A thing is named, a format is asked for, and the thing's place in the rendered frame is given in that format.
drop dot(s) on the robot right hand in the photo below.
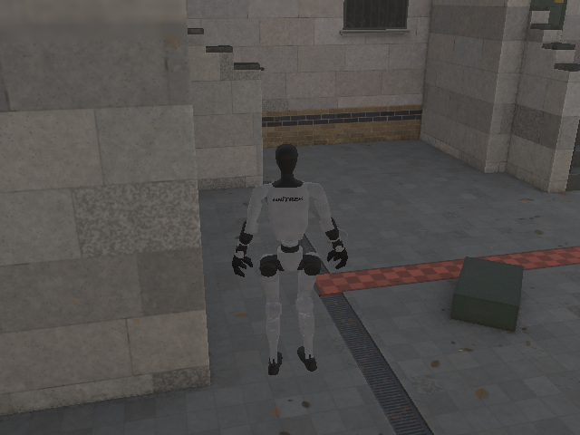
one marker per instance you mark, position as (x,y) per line
(337,255)

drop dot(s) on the robot right forearm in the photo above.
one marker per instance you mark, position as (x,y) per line
(335,238)

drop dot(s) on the robot left forearm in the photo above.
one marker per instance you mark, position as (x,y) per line
(243,242)

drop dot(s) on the right robot upper arm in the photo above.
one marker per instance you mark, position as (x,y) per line
(317,191)

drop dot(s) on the left robot upper arm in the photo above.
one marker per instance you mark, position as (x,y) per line
(254,208)

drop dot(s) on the robot left hand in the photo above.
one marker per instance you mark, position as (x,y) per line
(237,262)

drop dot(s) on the right robot foot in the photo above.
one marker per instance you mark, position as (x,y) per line
(310,363)

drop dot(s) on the robot head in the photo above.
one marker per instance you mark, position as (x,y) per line
(286,158)

